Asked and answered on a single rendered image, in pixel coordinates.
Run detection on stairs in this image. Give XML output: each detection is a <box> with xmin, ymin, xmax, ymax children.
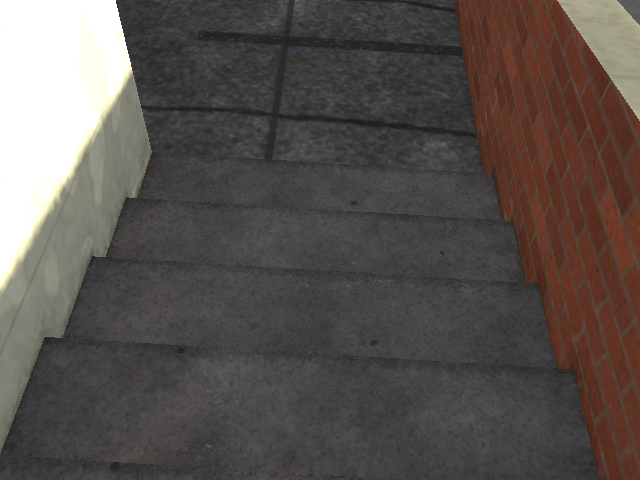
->
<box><xmin>0</xmin><ymin>152</ymin><xmax>599</xmax><ymax>480</ymax></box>

